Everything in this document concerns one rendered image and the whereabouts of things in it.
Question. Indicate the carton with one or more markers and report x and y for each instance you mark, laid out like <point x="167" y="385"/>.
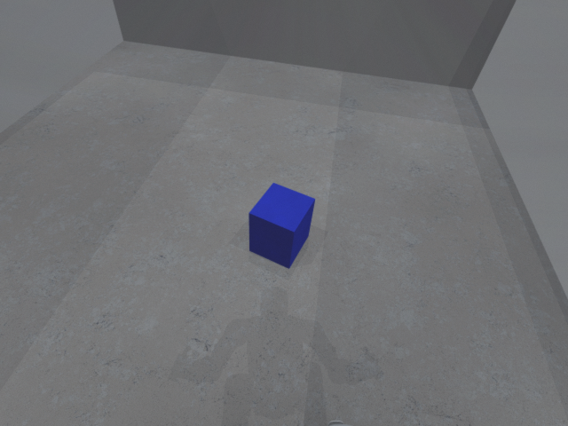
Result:
<point x="279" y="224"/>

